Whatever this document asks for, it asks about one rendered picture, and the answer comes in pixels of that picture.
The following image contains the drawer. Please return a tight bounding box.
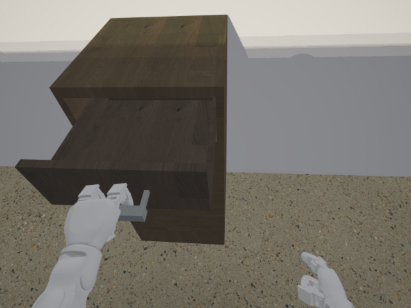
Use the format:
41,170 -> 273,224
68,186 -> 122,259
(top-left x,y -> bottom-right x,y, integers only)
15,98 -> 216,210

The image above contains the handle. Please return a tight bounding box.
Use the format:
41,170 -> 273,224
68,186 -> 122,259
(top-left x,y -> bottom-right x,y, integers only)
118,190 -> 150,222

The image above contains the robot left forearm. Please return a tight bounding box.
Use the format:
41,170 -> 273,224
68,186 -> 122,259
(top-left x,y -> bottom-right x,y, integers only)
32,244 -> 102,308

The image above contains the cabinet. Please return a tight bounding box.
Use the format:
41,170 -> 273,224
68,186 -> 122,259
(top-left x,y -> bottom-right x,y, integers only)
49,15 -> 227,245

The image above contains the robot right hand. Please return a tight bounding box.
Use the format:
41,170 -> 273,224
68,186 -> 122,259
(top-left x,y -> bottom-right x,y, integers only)
297,252 -> 347,308

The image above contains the robot left hand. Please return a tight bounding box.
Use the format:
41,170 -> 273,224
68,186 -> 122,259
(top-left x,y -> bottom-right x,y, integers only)
64,183 -> 134,250

